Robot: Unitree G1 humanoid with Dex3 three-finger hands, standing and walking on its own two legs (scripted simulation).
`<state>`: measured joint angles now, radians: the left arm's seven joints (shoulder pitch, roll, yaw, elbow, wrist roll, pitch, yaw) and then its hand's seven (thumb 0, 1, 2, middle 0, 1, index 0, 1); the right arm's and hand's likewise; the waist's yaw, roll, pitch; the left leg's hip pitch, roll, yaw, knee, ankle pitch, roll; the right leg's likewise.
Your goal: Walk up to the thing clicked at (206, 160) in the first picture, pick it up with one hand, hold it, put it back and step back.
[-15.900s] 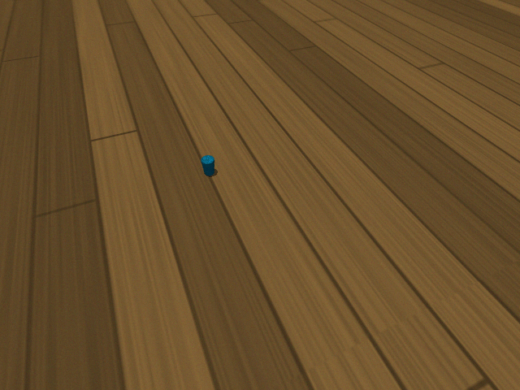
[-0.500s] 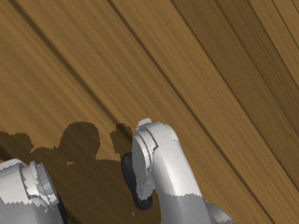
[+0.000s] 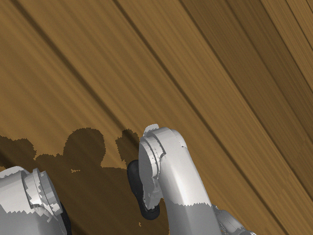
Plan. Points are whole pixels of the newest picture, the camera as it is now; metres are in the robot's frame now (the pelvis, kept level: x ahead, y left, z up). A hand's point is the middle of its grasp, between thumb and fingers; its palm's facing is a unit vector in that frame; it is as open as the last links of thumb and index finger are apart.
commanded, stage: close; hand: left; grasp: from above
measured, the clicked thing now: out of the picture +0.47 +0.33 -0.25
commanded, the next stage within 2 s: settle in 0.30 s
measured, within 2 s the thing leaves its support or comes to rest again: leaves its support in 0.68 s
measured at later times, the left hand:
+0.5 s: hand out of the picture +0.46 +0.33 -0.22, palm faces -0.45 -0.13 -0.88, open 10.6 cm
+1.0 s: hand out of the picture +0.46 +0.34 -0.16, palm faces -0.42 -0.10 -0.90, open 10.3 cm
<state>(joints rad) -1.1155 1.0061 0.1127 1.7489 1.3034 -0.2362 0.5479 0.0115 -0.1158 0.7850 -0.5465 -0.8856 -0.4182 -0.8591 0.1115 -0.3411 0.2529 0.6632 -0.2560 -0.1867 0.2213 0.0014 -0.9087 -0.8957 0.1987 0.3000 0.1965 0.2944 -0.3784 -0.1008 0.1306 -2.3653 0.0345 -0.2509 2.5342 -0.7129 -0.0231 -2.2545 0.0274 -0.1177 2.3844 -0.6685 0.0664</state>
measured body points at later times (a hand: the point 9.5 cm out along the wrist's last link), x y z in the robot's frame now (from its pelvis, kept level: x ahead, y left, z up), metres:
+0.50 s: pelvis +0.00 +0.00 +0.00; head +0.28 +0.11 +0.34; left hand +0.48 +0.33 -0.17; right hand +0.05 -0.26 -0.06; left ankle +0.06 +0.13 -0.27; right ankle +0.11 -0.13 -0.27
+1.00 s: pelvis +0.00 +0.00 +0.02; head +0.25 +0.10 +0.38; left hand +0.48 +0.34 -0.11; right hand +0.08 -0.26 -0.07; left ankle +0.06 +0.13 -0.27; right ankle +0.11 -0.13 -0.27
